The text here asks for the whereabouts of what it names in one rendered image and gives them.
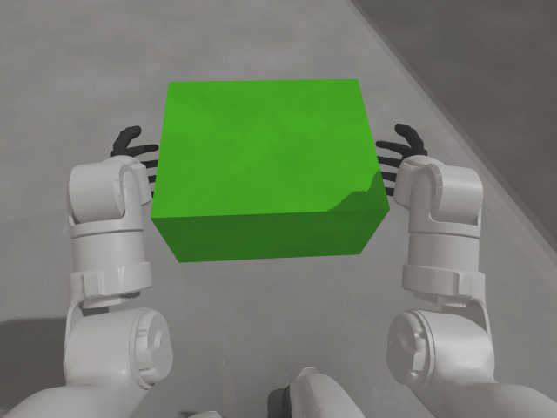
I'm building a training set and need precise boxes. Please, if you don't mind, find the carton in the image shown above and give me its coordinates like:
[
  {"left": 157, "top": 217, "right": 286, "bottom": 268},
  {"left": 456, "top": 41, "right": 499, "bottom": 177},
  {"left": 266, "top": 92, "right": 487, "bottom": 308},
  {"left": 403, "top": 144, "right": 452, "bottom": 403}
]
[{"left": 151, "top": 79, "right": 390, "bottom": 263}]

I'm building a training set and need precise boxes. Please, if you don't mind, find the right robot thigh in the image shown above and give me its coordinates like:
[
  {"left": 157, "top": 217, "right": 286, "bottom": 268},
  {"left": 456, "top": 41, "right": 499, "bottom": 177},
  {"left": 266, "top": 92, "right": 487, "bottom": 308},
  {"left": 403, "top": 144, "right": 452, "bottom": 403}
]
[{"left": 290, "top": 374, "right": 365, "bottom": 418}]

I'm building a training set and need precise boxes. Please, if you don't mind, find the left robot upper arm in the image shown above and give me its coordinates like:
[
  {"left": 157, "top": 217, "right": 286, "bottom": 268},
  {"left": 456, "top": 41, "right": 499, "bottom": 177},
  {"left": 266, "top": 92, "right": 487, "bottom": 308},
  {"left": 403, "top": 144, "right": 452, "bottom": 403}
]
[{"left": 2, "top": 307, "right": 173, "bottom": 418}]

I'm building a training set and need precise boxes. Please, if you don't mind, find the right robot hand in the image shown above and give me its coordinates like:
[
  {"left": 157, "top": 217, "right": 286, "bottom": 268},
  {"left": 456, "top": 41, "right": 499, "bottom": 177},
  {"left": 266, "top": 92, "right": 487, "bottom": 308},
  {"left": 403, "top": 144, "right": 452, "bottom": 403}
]
[{"left": 375, "top": 124, "right": 427, "bottom": 196}]

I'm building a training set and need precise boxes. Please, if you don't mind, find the robot left forearm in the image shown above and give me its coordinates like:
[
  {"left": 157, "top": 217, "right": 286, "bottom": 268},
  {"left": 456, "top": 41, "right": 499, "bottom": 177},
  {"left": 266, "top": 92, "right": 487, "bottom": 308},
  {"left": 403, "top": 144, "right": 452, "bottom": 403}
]
[{"left": 64, "top": 155, "right": 153, "bottom": 380}]

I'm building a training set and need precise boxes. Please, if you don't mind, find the robot right forearm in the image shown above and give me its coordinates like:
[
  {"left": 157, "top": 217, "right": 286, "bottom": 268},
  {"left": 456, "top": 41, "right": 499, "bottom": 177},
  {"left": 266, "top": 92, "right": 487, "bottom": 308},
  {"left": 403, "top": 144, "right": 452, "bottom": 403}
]
[{"left": 393, "top": 155, "right": 495, "bottom": 372}]

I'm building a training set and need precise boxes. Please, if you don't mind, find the left robot hand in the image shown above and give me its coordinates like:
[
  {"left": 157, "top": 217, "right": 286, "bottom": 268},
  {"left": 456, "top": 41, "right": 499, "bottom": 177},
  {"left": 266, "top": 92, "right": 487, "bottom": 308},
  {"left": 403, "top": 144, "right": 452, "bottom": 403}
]
[{"left": 111, "top": 125, "right": 159, "bottom": 197}]

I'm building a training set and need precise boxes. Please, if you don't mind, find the right robot upper arm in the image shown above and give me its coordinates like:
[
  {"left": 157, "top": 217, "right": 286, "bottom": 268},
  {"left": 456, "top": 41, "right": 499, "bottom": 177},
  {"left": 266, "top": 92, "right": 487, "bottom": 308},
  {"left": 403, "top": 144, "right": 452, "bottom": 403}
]
[{"left": 386, "top": 308, "right": 557, "bottom": 418}]

